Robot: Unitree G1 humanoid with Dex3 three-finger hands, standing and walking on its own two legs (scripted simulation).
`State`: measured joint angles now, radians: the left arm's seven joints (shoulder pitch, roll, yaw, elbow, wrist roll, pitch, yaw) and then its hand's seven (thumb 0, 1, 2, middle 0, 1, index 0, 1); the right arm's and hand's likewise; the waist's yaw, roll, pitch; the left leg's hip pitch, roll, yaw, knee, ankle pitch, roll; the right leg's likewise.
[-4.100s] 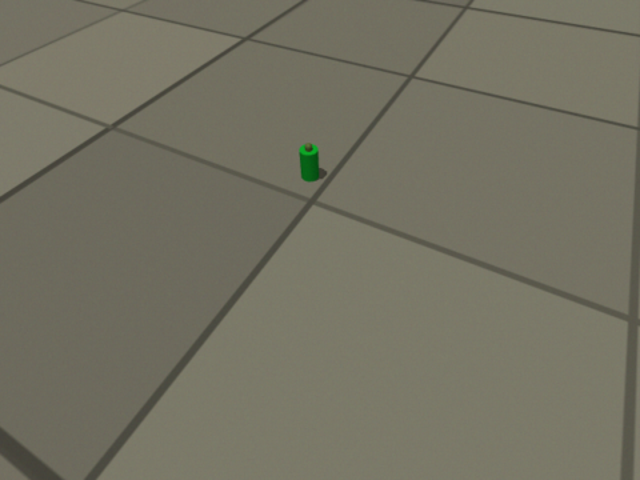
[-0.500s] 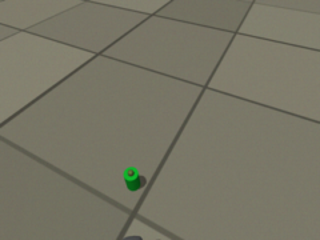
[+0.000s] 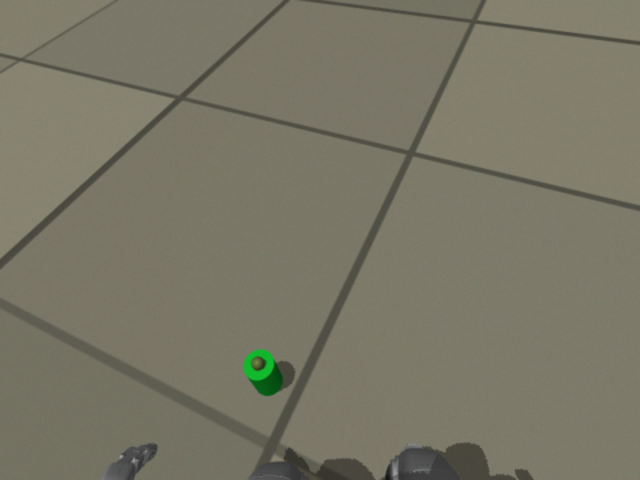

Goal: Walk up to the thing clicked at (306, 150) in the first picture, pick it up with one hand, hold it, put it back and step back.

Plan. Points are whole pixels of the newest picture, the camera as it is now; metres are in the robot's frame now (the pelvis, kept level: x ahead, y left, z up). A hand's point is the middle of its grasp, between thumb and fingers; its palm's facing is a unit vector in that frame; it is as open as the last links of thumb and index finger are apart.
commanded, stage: walk up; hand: left
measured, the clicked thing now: (263, 371) +0.45 +0.25 -0.65
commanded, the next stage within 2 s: none
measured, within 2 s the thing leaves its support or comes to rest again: neither
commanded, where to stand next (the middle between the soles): +0.10 +0.03 m, yaw +0 degrees
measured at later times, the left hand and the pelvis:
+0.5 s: hand out of the picture +0.10 +0.27 -0.13, palm faces +0.03 -0.94 -0.34, open 7.4 cm; pelvis +0.03 +0.01 +0.03, yaw +1 degrees
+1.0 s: hand out of the picture +0.11 +0.26 -0.12, palm faces +0.04 -0.94 -0.34, open 7.4 cm; pelvis +0.04 +0.01 +0.03, yaw +2 degrees
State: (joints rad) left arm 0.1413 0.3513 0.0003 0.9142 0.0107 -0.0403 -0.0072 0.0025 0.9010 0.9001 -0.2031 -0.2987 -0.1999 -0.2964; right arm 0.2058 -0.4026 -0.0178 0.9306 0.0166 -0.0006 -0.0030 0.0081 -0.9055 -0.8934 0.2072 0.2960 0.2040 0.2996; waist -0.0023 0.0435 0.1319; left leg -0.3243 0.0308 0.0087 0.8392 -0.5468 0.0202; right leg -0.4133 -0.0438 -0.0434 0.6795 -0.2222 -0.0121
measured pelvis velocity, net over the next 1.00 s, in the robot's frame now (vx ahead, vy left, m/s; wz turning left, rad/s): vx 0.04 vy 0.01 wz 0.03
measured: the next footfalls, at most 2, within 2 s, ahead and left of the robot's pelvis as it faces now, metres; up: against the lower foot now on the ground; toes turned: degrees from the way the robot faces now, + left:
none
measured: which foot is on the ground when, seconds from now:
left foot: down 0.00-1.00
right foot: down 0.00-1.00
